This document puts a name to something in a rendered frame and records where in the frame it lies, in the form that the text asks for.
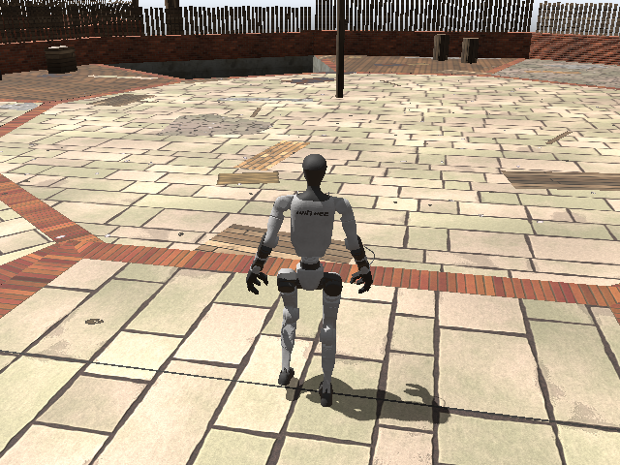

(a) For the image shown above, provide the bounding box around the left robot foot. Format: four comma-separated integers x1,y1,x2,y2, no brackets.
278,367,295,386

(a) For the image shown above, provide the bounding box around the left robot forearm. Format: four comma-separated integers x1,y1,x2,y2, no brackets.
250,233,272,274

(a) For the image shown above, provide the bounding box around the right robot hand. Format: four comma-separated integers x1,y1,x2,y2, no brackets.
350,271,373,294

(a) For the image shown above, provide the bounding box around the right robot forearm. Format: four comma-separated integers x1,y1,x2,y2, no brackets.
351,236,370,274

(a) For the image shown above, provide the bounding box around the robot head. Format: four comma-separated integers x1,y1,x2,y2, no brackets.
296,154,330,202

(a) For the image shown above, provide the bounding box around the right robot upper arm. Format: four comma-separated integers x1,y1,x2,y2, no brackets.
333,197,360,251

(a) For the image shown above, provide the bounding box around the left robot upper arm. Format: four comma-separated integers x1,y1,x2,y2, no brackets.
263,195,294,248

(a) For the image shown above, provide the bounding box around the left robot hand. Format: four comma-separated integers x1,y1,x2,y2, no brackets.
246,269,268,295

